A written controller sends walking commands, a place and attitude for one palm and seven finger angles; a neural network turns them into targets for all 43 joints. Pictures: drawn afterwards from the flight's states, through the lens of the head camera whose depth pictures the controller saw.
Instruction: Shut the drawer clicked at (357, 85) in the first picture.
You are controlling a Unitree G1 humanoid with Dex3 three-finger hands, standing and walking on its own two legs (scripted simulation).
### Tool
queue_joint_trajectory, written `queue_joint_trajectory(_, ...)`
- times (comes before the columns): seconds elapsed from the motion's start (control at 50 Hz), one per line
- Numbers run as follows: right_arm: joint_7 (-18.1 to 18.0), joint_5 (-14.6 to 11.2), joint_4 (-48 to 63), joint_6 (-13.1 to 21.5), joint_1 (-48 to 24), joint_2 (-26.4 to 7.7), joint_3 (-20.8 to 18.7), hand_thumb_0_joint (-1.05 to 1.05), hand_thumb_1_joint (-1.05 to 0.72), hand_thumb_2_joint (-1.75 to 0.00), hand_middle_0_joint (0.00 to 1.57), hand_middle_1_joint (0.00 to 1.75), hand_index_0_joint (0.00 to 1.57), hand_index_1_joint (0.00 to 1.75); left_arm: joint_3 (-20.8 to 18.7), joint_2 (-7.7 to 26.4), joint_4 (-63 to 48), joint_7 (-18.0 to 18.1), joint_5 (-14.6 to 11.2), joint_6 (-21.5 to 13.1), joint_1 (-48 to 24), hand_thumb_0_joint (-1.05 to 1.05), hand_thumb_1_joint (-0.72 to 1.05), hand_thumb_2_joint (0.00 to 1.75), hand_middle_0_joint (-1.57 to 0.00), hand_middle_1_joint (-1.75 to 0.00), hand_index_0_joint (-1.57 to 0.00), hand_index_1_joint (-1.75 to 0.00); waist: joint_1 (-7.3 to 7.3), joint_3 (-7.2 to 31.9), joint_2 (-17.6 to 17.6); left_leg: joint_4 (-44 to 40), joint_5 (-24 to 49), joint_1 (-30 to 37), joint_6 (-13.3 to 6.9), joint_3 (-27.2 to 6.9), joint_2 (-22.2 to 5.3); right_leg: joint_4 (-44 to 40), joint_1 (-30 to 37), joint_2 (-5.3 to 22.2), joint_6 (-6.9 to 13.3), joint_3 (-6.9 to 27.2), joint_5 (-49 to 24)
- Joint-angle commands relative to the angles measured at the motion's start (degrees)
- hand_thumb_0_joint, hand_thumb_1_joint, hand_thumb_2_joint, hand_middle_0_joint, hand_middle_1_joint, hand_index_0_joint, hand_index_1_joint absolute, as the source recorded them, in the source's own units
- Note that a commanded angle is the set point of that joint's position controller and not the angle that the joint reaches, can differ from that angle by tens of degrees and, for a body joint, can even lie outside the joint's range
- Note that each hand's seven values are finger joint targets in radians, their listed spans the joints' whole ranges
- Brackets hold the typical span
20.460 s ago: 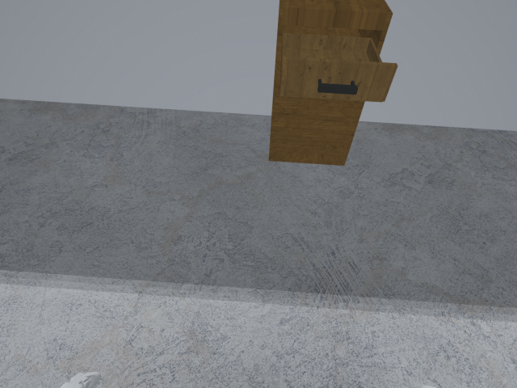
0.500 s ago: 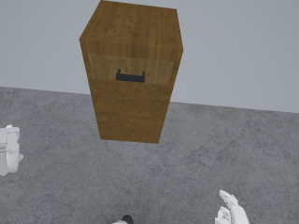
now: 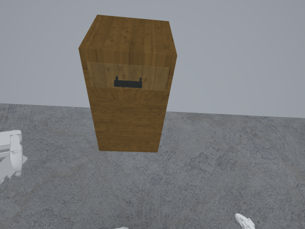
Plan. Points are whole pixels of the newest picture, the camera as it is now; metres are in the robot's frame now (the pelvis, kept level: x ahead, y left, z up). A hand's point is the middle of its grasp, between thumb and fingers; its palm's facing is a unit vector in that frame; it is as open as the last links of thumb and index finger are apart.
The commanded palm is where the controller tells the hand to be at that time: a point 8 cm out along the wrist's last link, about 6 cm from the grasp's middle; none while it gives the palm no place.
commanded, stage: stop stepping back and stand still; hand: left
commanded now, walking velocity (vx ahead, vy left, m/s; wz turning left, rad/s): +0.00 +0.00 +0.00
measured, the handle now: (128, 81) +0.79 +0.14 -0.07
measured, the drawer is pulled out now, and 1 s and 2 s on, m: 0.00 0.00 0.00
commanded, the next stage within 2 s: let the arm hang, fingers relaxed in 0.92 s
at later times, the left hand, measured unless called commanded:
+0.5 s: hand (20, 164) +0.18 +0.24 +0.19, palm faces +0.28 -0.82 -0.50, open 3.2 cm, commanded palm +0.11 +0.30 +0.20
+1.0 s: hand (27, 159) +0.19 +0.24 +0.18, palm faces +0.30 -0.83 -0.47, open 3.2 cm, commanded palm none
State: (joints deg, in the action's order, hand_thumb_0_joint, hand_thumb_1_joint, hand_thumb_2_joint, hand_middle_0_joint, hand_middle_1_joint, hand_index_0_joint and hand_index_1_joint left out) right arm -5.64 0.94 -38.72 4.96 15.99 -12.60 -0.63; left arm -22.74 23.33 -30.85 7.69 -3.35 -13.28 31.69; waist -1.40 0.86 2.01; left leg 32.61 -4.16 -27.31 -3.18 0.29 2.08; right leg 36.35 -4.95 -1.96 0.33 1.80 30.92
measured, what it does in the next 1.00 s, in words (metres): steps on the spot: left foot, then right foot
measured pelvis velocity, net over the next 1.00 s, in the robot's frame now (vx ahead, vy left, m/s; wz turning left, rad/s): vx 0.00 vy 0.01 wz -0.01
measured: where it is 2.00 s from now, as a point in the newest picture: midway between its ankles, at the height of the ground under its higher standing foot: outside the picture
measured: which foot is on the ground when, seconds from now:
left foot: down 0.00-0.10, up 0.12-0.22, down 0.24-1.00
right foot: down 0.00-0.32, up 0.34-0.44, down 0.46-1.00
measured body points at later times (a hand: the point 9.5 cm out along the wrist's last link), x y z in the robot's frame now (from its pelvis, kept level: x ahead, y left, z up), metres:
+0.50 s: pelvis -0.02 +0.02 +0.02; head +0.01 +0.02 +0.47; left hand +0.16 +0.29 +0.21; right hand +0.16 -0.19 -0.06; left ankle +0.05 +0.11 -0.72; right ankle -0.04 -0.08 -0.72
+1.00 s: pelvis +0.00 +0.01 +0.02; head +0.02 +0.01 +0.47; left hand +0.17 +0.28 +0.20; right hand +0.17 -0.23 -0.06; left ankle +0.04 +0.11 -0.72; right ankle -0.04 -0.08 -0.72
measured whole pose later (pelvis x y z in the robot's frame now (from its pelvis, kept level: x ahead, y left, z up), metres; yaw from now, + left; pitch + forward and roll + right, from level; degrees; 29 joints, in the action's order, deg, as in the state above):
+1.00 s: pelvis +0.00 +0.01 +0.02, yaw +0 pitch +1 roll -1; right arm -4.2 0.1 -34.5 5.1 11.1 -11.9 0.1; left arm -20.2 23.0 -31.9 8.0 -3.0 -13.0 37.9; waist -1.1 -1.0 -0.5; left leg 27.2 -10.7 -17.5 -1.0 -1.4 0.9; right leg 23.3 -8.0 -3.2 2.4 -1.9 16.4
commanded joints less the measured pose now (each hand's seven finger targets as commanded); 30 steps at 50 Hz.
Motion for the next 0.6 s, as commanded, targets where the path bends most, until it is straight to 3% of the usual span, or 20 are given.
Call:
queue_joint_trajectory(0.0,1.85,0.6,12.51,5.91,-8.07,-6.3,-1.9,0.0,-0.9,-0.9,0.2,0.3,0.2,0.3,-7.4,11.03,-20.32,0.65,0.08,-4.58,3.48,0.0,0.9,0.9,-1.4,-1.6,-1.4,-1.6,2.79,8.31,-16.97,-27.92,-30.14,7.94,5.34,-15.67,-11.22,0.08,-0.89,-4.59,2.4,-4.34,1.98)
queue_joint_trajectory(0.04,2.73,0.0,13.69,4.74,-7.57,-5.57,-1.78,0.0,-0.9,-0.9,0.2,0.3,0.2,0.3,-7.23,9.66,-19.23,-0.11,-0.38,-3.76,11.43,0.0,0.9,0.9,-1.4,-1.6,-1.4,-1.6,2.63,9.55,-13.88,-17.79,-22.61,4.88,5.14,-5.76,-5.39,-12.97,3.51,-1.88,1.98,-3.21,-2.0)
queue_joint_trajectory(0.06,2.81,-0.27,13.67,3.61,-7.34,-5.48,-2.06,0.0,-0.9,-0.9,0.2,0.3,0.2,0.3,-7.82,10.83,-19.99,-0.23,-0.31,-3.51,11.76,0.0,0.9,0.9,-1.4,-1.6,-1.4,-1.6,1.74,8.33,-5.69,-3.17,-16.63,10.13,4.87,-0.36,-1.38,-21.39,-6.22,5.18,3.07,3.28,-1.13)
queue_joint_trajectory(0.08,2.71,-0.01,13.02,2.25,-7.43,-5.79,-2.58,0.0,-0.9,-0.9,0.2,0.3,0.2,0.3,-8.9,11.37,-19.42,0.2,-0.92,-3.18,10.8,0.0,0.9,0.9,-1.4,-1.6,-1.4,-1.6,1.25,5.43,2.01,11.49,-12.89,12.98,5.06,-0.68,0.24,-28.24,-19.27,14.5,6.47,13.98,6.54)
queue_joint_trajectory(0.1,2.52,-0.08,12.29,1.25,-8.0,-5.5,-2.77,0.0,-0.9,-0.9,0.2,0.3,0.2,0.3,-8.5,10.6,-17.58,0.62,-1.45,-1.95,9.29,0.0,0.9,0.9,-1.4,-1.6,-1.4,-1.6,1.25,1.16,7.92,19.9,-11.28,8.14,5.19,-2.68,-0.64,-29.29,-24.17,19.17,10.96,17.48,11.42)
queue_joint_trajectory(0.12,2.51,-0.07,11.47,0.85,-7.11,-5.42,-2.86,0.0,-0.9,-0.9,0.2,0.3,0.2,0.3,-8.86,9.29,-15.18,0.97,-1.53,-1.42,7.77,0.0,0.9,0.9,-1.4,-1.6,-1.4,-1.6,0.29,0.37,7.53,22.16,-11.88,5.55,4.8,-3.8,-1.94,-27.68,-23.68,19.22,12.04,16.29,8.02)
queue_joint_trajectory(0.14,1.97,-0.62,10.98,0.99,-7.31,-4.72,-2.22,0.0,-0.9,-0.9,0.2,0.3,0.2,0.3,-6.76,7.27,-11.81,1.54,-1.02,-1.27,4.8,0.0,0.9,0.9,-1.4,-1.6,-1.4,-1.6,-0.53,-3.26,4.25,16.8,-12.62,4.76,3.96,-4.6,-4.46,-24.51,-21.04,17.46,10.49,12.4,-0.74)
queue_joint_trajectory(0.18,0.83,-1.02,9.91,2.5,-7.22,-5.07,-1.41,0.0,-0.9,-0.9,0.2,0.3,0.2,0.3,-5.29,6.97,-8.1,2.08,0.28,-1.22,3.04,0.0,0.9,0.9,-1.4,-1.6,-1.4,-1.6,-0.54,-3.67,-1.29,-4.21,-5.86,10.45,2.23,-2.53,-4.56,-15.35,-14.24,10.35,4.75,3.9,-17.66)
queue_joint_trajectory(0.2,0.24,-1.19,10.25,3.62,-7.17,-5.99,-1.48,0.0,-0.9,-0.9,0.2,0.3,0.2,0.3,-4.56,6.93,-8.89,1.98,0.48,-1.72,2.31,0.0,0.9,0.9,-1.4,-1.6,-1.4,-1.6,0.4,-1.57,-5.55,-9.26,3.38,15.47,1.03,-4.36,-6.15,-10.9,-12.15,5.91,1.59,0.87,-23.65)
queue_joint_trajectory(0.24,-0.2,-1.66,11.11,5.1,-6.81,-7.54,-1.82,0.0,-0.9,-0.9,0.2,0.3,0.2,0.3,-4.11,8.42,-9.74,1.67,1.04,-2.19,0.23,0.0,0.9,0.9,-1.4,-1.6,-1.4,-1.6,1.75,3.79,-4.6,-7.0,22.49,24.13,-1.51,-9.31,-10.79,-6.0,-12.18,2.35,-1.69,-1.19,-28.4)
queue_joint_trajectory(0.26,0.19,-1.31,11.08,5.48,-6.09,-5.68,-1.15,0.0,-0.9,-0.9,0.2,0.3,0.2,0.3,-3.61,8.83,-12.6,1.28,1.02,-2.18,-0.47,0.0,0.9,0.9,-1.4,-1.6,-1.4,-1.6,0.92,7.2,-7.84,-9.08,28.56,27.79,-1.36,-12.91,-10.96,-1.55,-13.29,1.25,-1.48,-2.73,-23.74)
queue_joint_trajectory(0.28,0.76,-0.82,11.31,5.86,-6.12,-5.58,-1.27,0.0,-0.9,-0.9,0.2,0.3,0.2,0.3,-2.85,8.49,-16.12,0.83,0.63,-2.47,-2.0,0.0,0.9,0.9,-1.4,-1.6,-1.4,-1.6,0.68,8.34,-11.33,-12.35,29.51,29.71,-1.06,-16.41,-12.69,2.23,-15.25,0.31,-1.25,-2.14,-11.09)
queue_joint_trajectory(0.32,1.55,-0.1,11.21,7.0,-7.28,-5.75,-1.59,0.0,-0.9,-0.9,0.2,0.3,0.2,0.3,-3.48,9.11,-18.84,0.81,0.74,-2.63,-0.99,0.0,0.9,0.9,-1.4,-1.6,-1.4,-1.6,1.78,7.55,-10.76,-17.92,10.88,24.53,-2.09,-19.86,-15.18,5.94,-13.72,1.33,-0.78,0.54,-3.15)
queue_joint_trajectory(0.36,2.17,-0.45,12.0,6.85,-7.62,-5.44,-1.15,0.0,-0.9,-0.9,0.2,0.3,0.2,0.3,-3.78,7.83,-18.26,1.43,1.01,-1.95,4.83,0.0,0.9,0.9,-1.4,-1.6,-1.4,-1.6,1.84,6.58,-10.2,-18.39,0.52,18.89,-3.28,-15.89,-13.81,0.0,-9.69,2.01,-0.64,-0.53,-5.34)
queue_joint_trajectory(0.4,2.06,-0.49,12.72,5.97,-8.75,-5.45,-0.85,0.0,-0.9,-0.9,0.2,0.3,0.2,0.3,-5.3,8.17,-17.19,1.69,0.89,-1.61,8.53,0.0,0.9,0.9,-1.4,-1.6,-1.4,-1.6,1.64,4.65,-11.84,-19.6,-11.5,9.73,-1.28,-11.29,-11.24,-8.0,-1.93,1.42,-0.18,-2.98,-10.12)
queue_joint_trajectory(0.44,1.76,-0.38,13.55,4.5,-9.3,-5.03,-0.63,0.0,-0.9,-0.9,0.2,0.3,0.2,0.3,-6.53,8.64,-15.47,1.63,0.66,-1.7,10.25,0.0,0.9,0.9,-1.4,-1.6,-1.4,-1.6,0.95,2.67,-9.15,-16.67,-17.97,3.2,1.25,-7.78,-7.41,-15.16,2.48,2.59,0.7,-1.77,-13.32)
queue_joint_trajectory(0.5,1.64,-0.74,12.91,2.71,-8.5,-5.46,-1.97,0.0,-0.9,-0.9,0.2,0.3,0.2,0.3,-6.15,7.42,-11.91,1.38,-0.14,-1.69,9.05,0.0,0.9,0.9,-1.4,-1.6,-1.4,-1.6,0.32,0.64,1.74,-3.27,-13.28,9.71,2.96,-4.9,-3.69,-24.28,-10.42,9.5,4.37,9.3,-2.11)
queue_joint_trajectory(0.52,1.58,-0.86,12.36,2.34,-8.47,-5.51,-2.13,0.0,-0.9,-0.9,0.2,0.3,0.2,0.3,-6.42,7.84,-11.46,1.54,-0.53,-1.51,7.91,0.0,0.9,0.9,-1.4,-1.6,-1.4,-1.6,0.23,0.34,4.14,0.97,-10.58,10.81,3.09,-4.15,-3.51,-25.63,-13.06,12.29,5.5,11.75,-3.35)
queue_joint_trajectory(0.54,1.48,-1.1,11.8,2.25,-8.29,-5.25,-1.89,0.0,-0.9,-0.9,0.2,0.3,0.2,0.3,-4.88,6.37,-10.75,1.67,-0.51,-1.45,6.97,0.0,0.9,0.9,-1.4,-1.6,-1.4,-1.6,-0.04,0.05,3.32,2.13,-7.83,11.31,2.86,-3.83,-3.73,-23.71,-12.68,13.17,6.05,11.25,-9.86)
queue_joint_trajectory(0.58,1.07,-1.25,11.46,2.76,-8.35,-5.63,-1.64,0.0,-0.9,-0.9,0.2,0.3,0.2,0.3,-3.87,6.21,-10.55,1.88,-0.13,-1.69,4.73,0.0,0.9,0.9,-1.4,-1.6,-1.4,-1.6,0.05,2.23,0.39,-3.81,-2.63,14.72,2.21,-3.77,-4.57,-17.99,-9.55,9.85,3.57,5.37,-20.61)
